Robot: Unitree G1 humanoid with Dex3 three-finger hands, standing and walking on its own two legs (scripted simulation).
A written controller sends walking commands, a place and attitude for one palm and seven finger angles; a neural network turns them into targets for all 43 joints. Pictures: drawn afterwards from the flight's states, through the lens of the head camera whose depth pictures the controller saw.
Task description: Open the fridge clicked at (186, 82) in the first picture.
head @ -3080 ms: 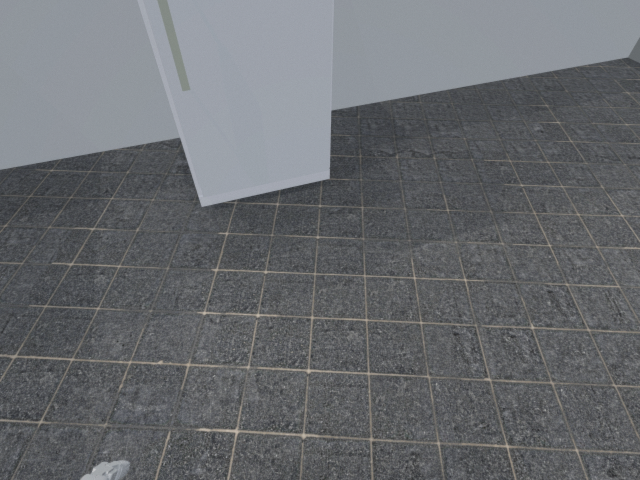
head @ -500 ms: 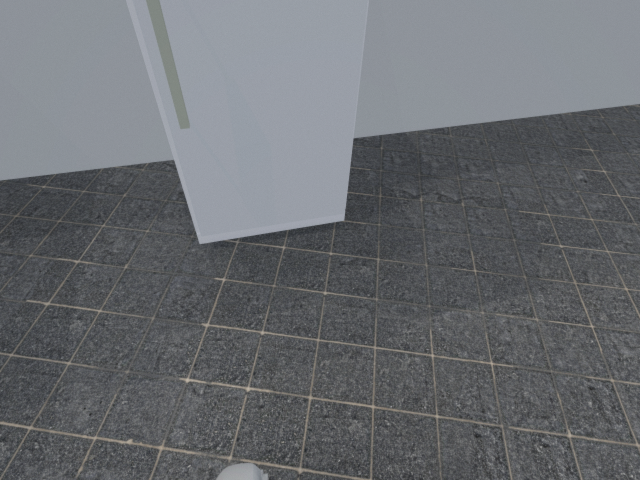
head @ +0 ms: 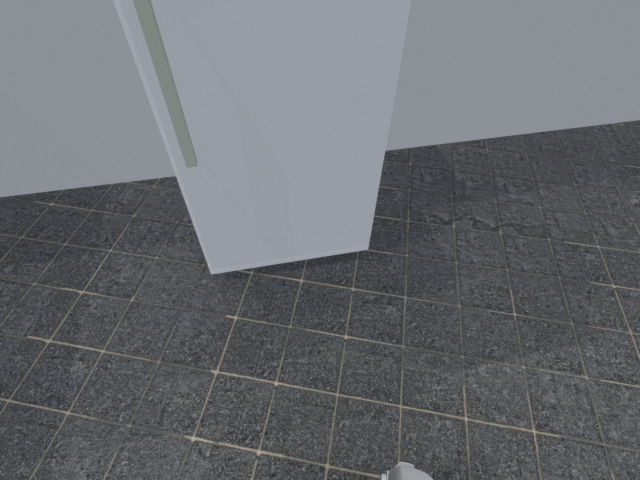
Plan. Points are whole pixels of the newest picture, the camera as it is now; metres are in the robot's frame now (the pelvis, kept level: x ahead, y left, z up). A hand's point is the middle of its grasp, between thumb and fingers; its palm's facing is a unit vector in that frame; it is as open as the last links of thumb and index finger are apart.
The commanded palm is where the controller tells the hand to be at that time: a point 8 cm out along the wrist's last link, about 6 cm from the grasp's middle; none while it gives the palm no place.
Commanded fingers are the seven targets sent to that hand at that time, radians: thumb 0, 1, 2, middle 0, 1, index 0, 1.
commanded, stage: turn to face it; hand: left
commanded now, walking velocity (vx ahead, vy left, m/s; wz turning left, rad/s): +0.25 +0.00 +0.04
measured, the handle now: (163, 65) +0.85 +0.39 +0.08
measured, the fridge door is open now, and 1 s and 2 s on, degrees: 0 0 0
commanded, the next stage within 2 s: take the last steps up to it in 0.58 s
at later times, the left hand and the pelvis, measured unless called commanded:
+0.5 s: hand out of the picture +0.15 +0.16 -0.20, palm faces +0.18 -0.97 -0.16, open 7.3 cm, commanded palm none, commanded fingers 0.00 0.90 0.90 -0.20 -0.30 -0.20 -0.30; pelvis +0.16 -0.01 -0.02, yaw +6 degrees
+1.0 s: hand (224, 472) +0.16 +0.15 -0.16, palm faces +0.26 -0.94 -0.23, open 7.4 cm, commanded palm none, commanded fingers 0.00 0.90 0.90 -0.20 -0.30 -0.20 -0.30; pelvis +0.20 -0.03 +0.00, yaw +11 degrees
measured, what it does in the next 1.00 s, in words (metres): walks ahead: right foot, then left foot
